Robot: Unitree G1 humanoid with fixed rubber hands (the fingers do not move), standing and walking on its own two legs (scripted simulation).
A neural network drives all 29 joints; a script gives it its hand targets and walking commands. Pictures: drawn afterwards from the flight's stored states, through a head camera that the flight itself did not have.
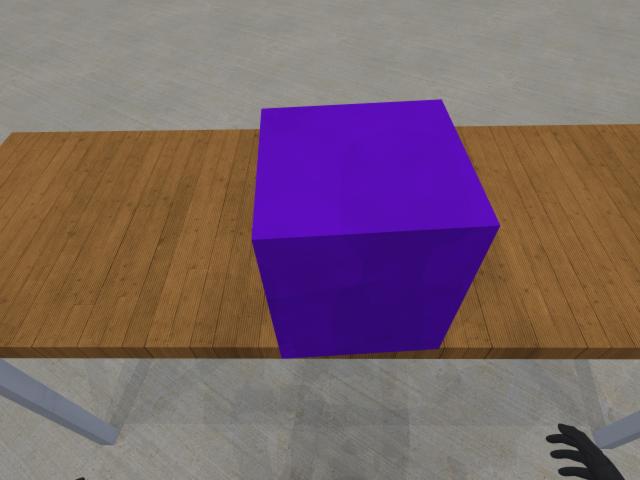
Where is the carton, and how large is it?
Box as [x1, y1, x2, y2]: [252, 99, 499, 358]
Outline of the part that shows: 441,99 261,109 252,227 252,243 282,358 438,348 499,227 499,223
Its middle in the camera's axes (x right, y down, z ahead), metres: +0.04 -0.01 +0.48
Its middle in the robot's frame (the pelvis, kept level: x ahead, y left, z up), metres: +0.38 -0.03 +0.10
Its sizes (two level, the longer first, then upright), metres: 0.209 0.197 0.246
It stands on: a table, 0.74 m high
